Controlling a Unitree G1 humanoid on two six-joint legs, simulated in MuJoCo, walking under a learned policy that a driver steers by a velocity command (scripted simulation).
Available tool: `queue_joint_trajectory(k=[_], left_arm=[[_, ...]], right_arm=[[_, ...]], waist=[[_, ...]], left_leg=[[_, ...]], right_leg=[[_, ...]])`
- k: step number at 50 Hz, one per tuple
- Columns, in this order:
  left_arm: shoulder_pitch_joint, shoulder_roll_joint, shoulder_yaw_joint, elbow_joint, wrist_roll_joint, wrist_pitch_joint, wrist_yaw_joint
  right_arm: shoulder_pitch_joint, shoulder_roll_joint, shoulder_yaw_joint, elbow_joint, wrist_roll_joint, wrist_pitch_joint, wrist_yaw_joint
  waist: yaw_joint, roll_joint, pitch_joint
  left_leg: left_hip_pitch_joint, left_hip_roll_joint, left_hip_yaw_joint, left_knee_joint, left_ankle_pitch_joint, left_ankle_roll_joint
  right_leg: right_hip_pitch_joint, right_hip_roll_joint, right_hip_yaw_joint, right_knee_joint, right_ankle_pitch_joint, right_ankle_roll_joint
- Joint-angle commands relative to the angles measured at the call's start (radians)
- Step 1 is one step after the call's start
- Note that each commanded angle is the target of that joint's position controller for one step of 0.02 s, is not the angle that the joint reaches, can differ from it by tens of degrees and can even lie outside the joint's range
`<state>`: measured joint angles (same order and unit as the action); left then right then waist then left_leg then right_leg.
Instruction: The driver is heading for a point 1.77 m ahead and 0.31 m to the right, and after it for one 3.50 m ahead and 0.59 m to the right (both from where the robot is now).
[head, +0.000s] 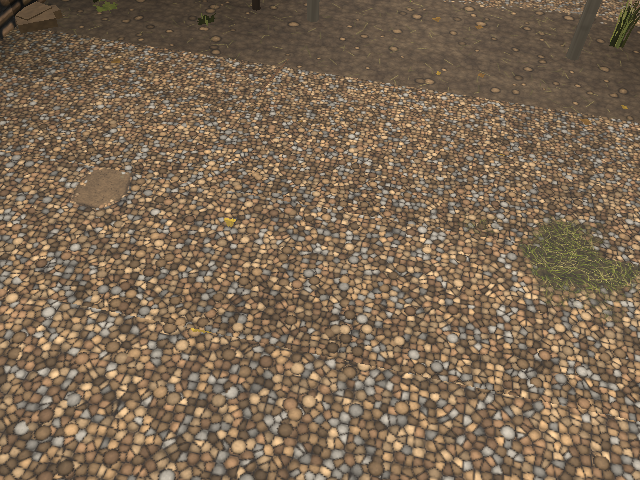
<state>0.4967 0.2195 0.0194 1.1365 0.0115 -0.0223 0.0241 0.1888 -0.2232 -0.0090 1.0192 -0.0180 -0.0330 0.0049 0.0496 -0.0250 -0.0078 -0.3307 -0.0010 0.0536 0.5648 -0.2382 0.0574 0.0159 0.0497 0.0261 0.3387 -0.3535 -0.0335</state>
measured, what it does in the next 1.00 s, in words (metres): walks ahead: left foot, then right foot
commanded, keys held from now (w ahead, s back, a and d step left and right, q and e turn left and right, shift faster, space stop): no key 0.74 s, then w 0.26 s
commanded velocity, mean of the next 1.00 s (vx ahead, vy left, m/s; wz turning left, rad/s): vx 0.09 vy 0.00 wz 0.00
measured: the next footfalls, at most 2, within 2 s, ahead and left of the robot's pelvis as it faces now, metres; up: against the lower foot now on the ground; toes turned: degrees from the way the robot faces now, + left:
left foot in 0.02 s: +0.08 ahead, +0.09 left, +0.00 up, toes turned +2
right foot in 0.38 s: +0.06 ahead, -0.10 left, +0.00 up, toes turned -1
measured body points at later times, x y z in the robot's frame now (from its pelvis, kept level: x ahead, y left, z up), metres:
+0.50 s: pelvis +0.09 +0.04 +0.00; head +0.08 +0.04 +0.45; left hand +0.06 +0.26 -0.16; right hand +0.11 -0.19 -0.15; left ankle +0.04 +0.09 -0.74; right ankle +0.02 -0.10 -0.74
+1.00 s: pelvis +0.10 +0.03 +0.01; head +0.08 +0.02 +0.46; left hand +0.07 +0.27 -0.15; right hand +0.07 -0.22 -0.15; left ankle +0.04 +0.09 -0.74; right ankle +0.04 -0.07 -0.71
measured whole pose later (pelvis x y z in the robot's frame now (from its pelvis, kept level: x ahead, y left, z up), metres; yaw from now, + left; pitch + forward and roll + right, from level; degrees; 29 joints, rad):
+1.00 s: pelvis +0.10 +0.03 +0.01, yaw +0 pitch +0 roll +1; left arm 0.36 0.18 0.03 1.13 0.03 0.00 0.02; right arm 0.37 -0.21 -0.05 1.10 -0.02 -0.01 -0.01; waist -0.02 -0.01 -0.06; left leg -0.04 -0.11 0.05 0.27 -0.24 0.12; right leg -0.23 -0.03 -0.05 0.71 -0.44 -0.04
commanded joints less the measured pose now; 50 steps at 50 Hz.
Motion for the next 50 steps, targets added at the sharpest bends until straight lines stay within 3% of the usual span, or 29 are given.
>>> queue_joint_trajectory(k=[1,2,3,4,6,10,13,14,15,18,19,20,22,24,25,26,30,38,40,41,43,45,46,48,50], left_arm=[[-0.017,0.045,-0.014,-0.049,-0.003,-0.014,-0.003],[0.090,-0.015,-0.025,-0.040,-0.006,-0.002,0.004],[0.081,0.048,-0.006,-0.021,0.010,0.014,0.012],[0.055,0.047,-0.006,-0.021,0.011,0.021,0.010],[0.000,0.032,-0.006,-0.021,0.010,0.028,-0.001],[0.011,0.002,-0.015,-0.001,0.013,0.067,-0.005],[-0.047,-0.005,-0.017,-0.016,0.002,0.082,0.001],[-0.036,-0.010,-0.017,-0.001,-0.003,0.084,-0.002],[-0.021,0.007,-0.011,0.009,-0.002,0.083,0.000],[-0.053,-0.001,-0.010,0.013,0.007,0.076,0.003],[-0.091,-0.015,-0.019,-0.008,0.002,0.069,0.007],[-0.076,-0.003,-0.017,-0.003,0.000,0.059,0.016],[-0.084,0.066,-0.003,0.003,-0.008,0.051,0.034],[-0.099,0.016,-0.017,-0.010,-0.012,0.043,0.034],[-0.102,0.021,-0.019,-0.007,-0.008,0.039,0.033],[-0.111,0.014,-0.021,-0.008,-0.009,0.037,0.033],[-0.112,0.018,-0.019,-0.010,-0.012,0.036,0.036],[-0.130,0.021,-0.016,-0.010,-0.008,0.033,0.030],[-0.134,0.037,-0.005,-0.011,-0.001,0.036,0.028],[-0.120,0.019,-0.005,-0.006,0.005,0.039,0.021],[-0.119,0.018,0.002,-0.015,0.019,0.039,0.010],[-0.157,0.023,0.010,-0.038,0.028,0.034,0.009],[-0.149,0.017,0.014,-0.032,0.024,0.027,0.002],[-0.204,0.034,0.021,-0.075,0.027,0.014,-0.003],[-0.177,0.042,0.034,-0.068,0.023,0.002,-0.015]], right_arm=[[0.283,-0.130,-0.038,0.036,-0.019,-0.005,-0.013],[0.334,-0.217,-0.056,0.042,-0.002,0.001,-0.016],[0.319,-0.156,-0.042,0.038,0.024,0.001,-0.008],[0.231,-0.122,-0.031,0.007,0.024,-0.005,-0.003],[0.132,-0.063,-0.004,-0.026,0.008,-0.016,-0.007],[0.149,-0.038,0.020,-0.016,0.006,-0.026,-0.025],[0.163,-0.046,0.029,-0.006,0.019,-0.020,-0.033],[0.151,-0.055,0.027,-0.023,0.015,-0.018,-0.034],[0.126,-0.047,0.030,-0.029,0.007,-0.023,-0.031],[0.118,-0.030,0.037,-0.014,0.012,-0.019,-0.036],[0.156,-0.038,0.031,0.012,0.017,-0.008,-0.041],[0.153,-0.037,0.025,0.022,0.020,0.002,-0.053],[0.234,-0.026,0.014,0.040,0.029,0.017,-0.057],[0.210,-0.041,0.006,0.046,0.038,0.024,-0.062],[0.196,-0.037,0.002,0.042,0.033,0.027,-0.060],[0.172,-0.037,0.001,0.040,0.028,0.029,-0.059],[0.141,-0.038,-0.002,0.044,0.028,0.032,-0.052],[0.128,-0.038,0.000,0.067,0.026,0.035,-0.050],[0.122,-0.067,-0.013,0.064,0.027,0.039,-0.045],[0.134,-0.079,-0.021,0.068,0.024,0.045,-0.037],[0.168,-0.104,-0.040,0.070,0.017,0.053,-0.025],[0.200,-0.121,-0.057,0.070,0.010,0.048,-0.025],[0.191,-0.119,-0.062,0.056,-0.006,0.035,-0.021],[0.241,-0.124,-0.070,0.074,-0.002,0.024,-0.021],[0.223,-0.118,-0.073,0.054,-0.009,0.004,-0.017]], waist=[[-0.147,0.109,0.024],[-0.112,0.268,-0.045],[-0.092,0.167,-0.026],[-0.057,0.097,0.023],[-0.019,0.061,0.054],[0.014,0.071,-0.004],[0.003,0.109,0.005],[-0.007,0.123,-0.019],[0.005,0.135,-0.037],[-0.005,0.108,0.033],[-0.014,0.093,0.087],[-0.013,0.084,0.074],[-0.073,-0.026,0.062],[-0.061,-0.009,0.016],[-0.063,-0.051,0.031],[-0.059,-0.062,0.031],[-0.049,-0.011,0.021],[-0.048,0.014,0.028],[-0.055,0.025,0.046],[-0.059,0.047,0.095],[-0.068,0.084,0.157],[-0.085,0.097,0.167],[-0.093,0.110,0.154],[-0.098,0.070,0.174],[-0.088,0.045,0.134]], left_leg=[[0.389,0.125,-0.181,-0.173,0.246,0.040],[0.444,0.345,-0.466,-0.244,0.493,0.188],[0.348,0.367,-0.512,-0.255,0.541,0.253],[0.274,0.338,-0.434,-0.270,0.549,0.253],[0.195,0.280,-0.304,-0.312,0.630,0.203],[0.177,0.219,-0.144,-0.293,0.869,0.139],[0.175,0.176,-0.102,-0.276,0.859,0.085],[0.143,0.148,-0.073,-0.271,0.796,0.081],[0.096,0.174,-0.088,-0.273,0.747,0.091],[0.062,0.181,-0.116,-0.253,0.680,0.103],[0.110,0.144,-0.108,-0.254,0.669,0.079],[0.143,0.136,-0.111,-0.233,0.674,0.065],[0.219,0.106,-0.131,-0.213,0.664,0.016],[0.259,0.085,-0.125,-0.246,0.560,0.014],[0.273,0.078,-0.114,-0.266,0.502,0.019],[0.291,0.080,-0.115,-0.275,0.502,0.025],[0.314,0.085,-0.120,-0.305,0.513,0.021],[0.299,0.076,-0.130,-0.367,0.336,0.019],[0.276,0.052,-0.141,-0.379,0.062,0.040],[0.240,0.050,-0.169,-0.397,-0.143,0.065],[0.197,0.101,-0.260,-0.448,-0.427,0.118],[0.193,0.187,-0.360,-0.487,-0.467,0.176],[0.151,0.200,-0.351,-0.499,-0.397,0.204],[0.236,0.278,-0.424,-0.503,-0.340,0.245],[0.244,0.258,-0.357,-0.473,-0.232,0.255]], right_leg=[[-0.360,-0.100,0.003,0.301,0.344,-0.044],[-0.452,0.023,-0.076,0.572,-0.185,-0.004],[-0.461,-0.006,0.003,0.703,-0.294,0.002],[-0.461,-0.039,0.031,0.739,-0.241,0.005],[-0.398,-0.091,0.051,0.663,-0.122,0.011],[-0.241,-0.087,0.007,0.531,-0.054,0.034],[-0.218,-0.073,-0.018,0.415,-0.008,0.045],[-0.177,-0.051,-0.057,0.439,0.061,0.051],[-0.116,-0.078,-0.025,0.445,0.121,0.043],[-0.107,-0.090,-0.026,0.364,0.094,0.042],[-0.159,-0.083,-0.029,0.221,0.096,0.054],[-0.115,-0.092,-0.026,0.121,0.219,0.064],[-0.076,-0.163,0.045,0.062,0.568,0.050],[-0.051,-0.190,0.054,0.043,0.651,0.035],[-0.065,-0.199,0.051,0.035,0.664,0.028],[-0.064,-0.195,0.046,0.017,0.632,0.029],[-0.054,-0.183,0.038,-0.043,0.498,0.030],[-0.067,-0.173,0.031,-0.099,0.315,0.027],[-0.106,-0.131,-0.002,-0.063,0.121,0.013],[-0.160,-0.094,-0.032,-0.023,-0.004,0.000],[-0.265,-0.056,-0.079,0.077,-0.114,-0.016],[-0.318,-0.057,-0.104,0.192,-0.100,-0.018],[-0.302,-0.055,-0.110,0.318,-0.070,-0.007],[-0.463,-0.111,-0.043,0.400,-0.150,-0.026],[-0.485,-0.115,-0.045,0.513,-0.081,-0.008]])
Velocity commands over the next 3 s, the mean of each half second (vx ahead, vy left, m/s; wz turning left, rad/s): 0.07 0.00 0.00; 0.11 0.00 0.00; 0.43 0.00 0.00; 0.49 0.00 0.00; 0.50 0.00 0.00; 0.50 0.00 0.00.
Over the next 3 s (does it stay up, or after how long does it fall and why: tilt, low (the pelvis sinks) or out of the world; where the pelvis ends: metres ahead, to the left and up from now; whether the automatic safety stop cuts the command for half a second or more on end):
stays up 1.13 -0.18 -0.37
